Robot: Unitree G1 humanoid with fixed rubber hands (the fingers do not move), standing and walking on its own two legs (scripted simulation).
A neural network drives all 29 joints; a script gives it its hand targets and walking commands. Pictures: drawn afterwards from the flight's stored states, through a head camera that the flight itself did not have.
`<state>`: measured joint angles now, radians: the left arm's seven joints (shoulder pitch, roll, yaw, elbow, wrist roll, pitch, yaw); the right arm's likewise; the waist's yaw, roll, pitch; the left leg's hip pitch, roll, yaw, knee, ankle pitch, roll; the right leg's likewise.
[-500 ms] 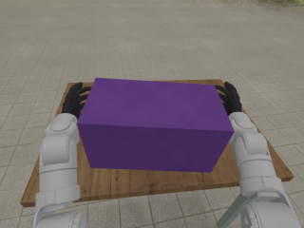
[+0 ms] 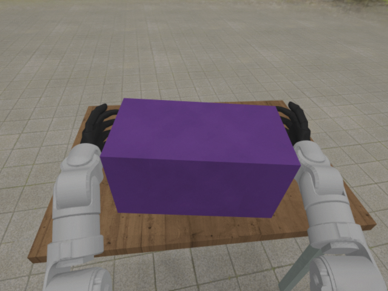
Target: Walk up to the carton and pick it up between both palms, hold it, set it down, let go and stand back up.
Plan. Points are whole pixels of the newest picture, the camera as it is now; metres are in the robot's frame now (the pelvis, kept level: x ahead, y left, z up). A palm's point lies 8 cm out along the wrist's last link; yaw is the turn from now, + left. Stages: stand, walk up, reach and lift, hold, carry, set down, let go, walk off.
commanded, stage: hold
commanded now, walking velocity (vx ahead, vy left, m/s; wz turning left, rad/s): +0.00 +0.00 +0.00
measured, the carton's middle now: (198, 158) +0.34 +0.00 +0.15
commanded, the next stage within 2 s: none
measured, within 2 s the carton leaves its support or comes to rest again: neither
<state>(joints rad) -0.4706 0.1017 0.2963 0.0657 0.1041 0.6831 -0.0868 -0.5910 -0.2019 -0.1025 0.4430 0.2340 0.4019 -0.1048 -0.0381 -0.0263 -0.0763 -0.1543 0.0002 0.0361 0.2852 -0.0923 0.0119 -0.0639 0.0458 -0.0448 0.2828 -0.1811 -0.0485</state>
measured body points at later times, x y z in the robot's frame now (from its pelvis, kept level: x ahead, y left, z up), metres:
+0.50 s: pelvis +0.00 +0.00 +0.00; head -0.04 +0.01 +0.45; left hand +0.36 +0.20 +0.17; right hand +0.37 -0.20 +0.17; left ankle +0.04 +0.11 -0.75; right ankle -0.01 -0.08 -0.75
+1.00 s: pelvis +0.01 +0.01 +0.00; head -0.04 +0.02 +0.45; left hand +0.36 +0.21 +0.17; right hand +0.38 -0.19 +0.18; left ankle +0.04 +0.11 -0.75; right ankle -0.01 -0.08 -0.75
